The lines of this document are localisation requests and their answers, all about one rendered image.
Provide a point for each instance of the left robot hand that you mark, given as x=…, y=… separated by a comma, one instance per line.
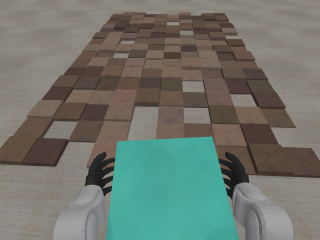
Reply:
x=96, y=174

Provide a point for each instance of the right robot hand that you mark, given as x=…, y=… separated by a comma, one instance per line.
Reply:
x=237, y=174

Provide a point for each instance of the carton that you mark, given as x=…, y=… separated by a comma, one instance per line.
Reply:
x=169, y=189

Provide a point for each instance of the robot left forearm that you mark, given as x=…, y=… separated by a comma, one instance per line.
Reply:
x=83, y=216

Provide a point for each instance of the robot right forearm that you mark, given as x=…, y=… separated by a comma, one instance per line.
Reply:
x=261, y=219

